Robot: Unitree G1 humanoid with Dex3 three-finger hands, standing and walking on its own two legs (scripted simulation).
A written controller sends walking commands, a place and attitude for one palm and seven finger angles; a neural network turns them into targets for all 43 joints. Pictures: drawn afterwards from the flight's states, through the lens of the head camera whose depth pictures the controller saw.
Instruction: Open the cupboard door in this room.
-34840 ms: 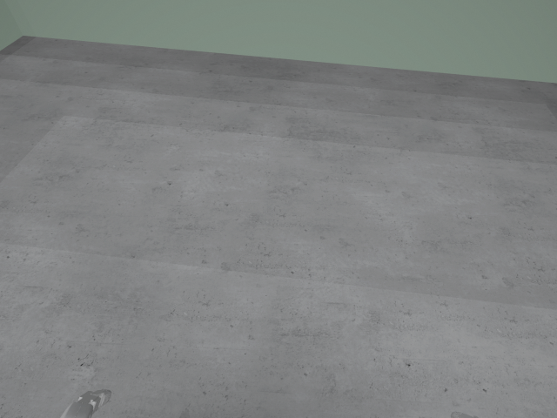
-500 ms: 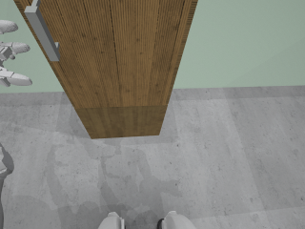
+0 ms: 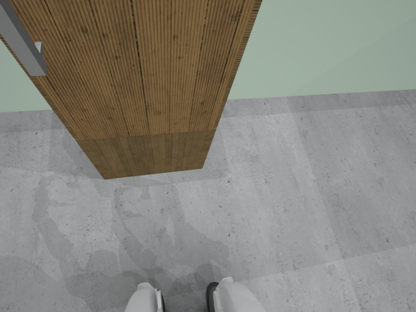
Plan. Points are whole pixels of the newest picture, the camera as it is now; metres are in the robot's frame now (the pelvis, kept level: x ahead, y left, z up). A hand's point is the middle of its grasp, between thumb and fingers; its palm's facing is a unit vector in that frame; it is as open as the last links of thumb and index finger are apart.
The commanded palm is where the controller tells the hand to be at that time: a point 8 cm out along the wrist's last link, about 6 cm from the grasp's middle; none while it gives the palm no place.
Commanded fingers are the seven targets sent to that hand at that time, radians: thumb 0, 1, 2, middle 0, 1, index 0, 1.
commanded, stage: move the hooked fingers beside the handle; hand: left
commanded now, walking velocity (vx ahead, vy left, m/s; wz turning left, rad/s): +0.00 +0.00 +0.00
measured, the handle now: (18, 25) +0.56 +0.24 +0.13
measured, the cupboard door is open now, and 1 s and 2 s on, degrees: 0 0 0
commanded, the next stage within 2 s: slide the fingers in behind the handle in 0.96 s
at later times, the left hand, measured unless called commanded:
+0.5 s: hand out of the picture +0.51 +0.30 +0.12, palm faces +0.06 -1.00 +0.01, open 14.0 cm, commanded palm +0.50 +0.34 +0.13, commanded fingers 0.00 -0.50 0.30 -0.30 -1.20 -0.30 -1.20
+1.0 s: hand out of the picture +0.50 +0.30 +0.13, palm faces +0.05 -1.00 +0.01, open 14.0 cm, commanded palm +0.49 +0.34 +0.12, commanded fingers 0.00 -0.50 0.30 -0.30 -1.20 -0.30 -1.20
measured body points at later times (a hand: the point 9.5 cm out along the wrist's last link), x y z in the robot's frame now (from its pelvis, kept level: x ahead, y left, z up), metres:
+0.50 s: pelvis +0.00 +0.00 +0.00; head +0.14 +0.03 +0.43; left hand +0.50 +0.36 +0.13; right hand +0.01 -0.27 -0.10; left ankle -0.01 +0.10 -0.70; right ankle -0.02 -0.14 -0.70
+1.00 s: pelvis -0.01 -0.01 +0.00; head +0.13 +0.03 +0.42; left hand +0.49 +0.35 +0.14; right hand -0.04 -0.28 -0.09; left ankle -0.01 +0.10 -0.70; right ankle -0.02 -0.14 -0.70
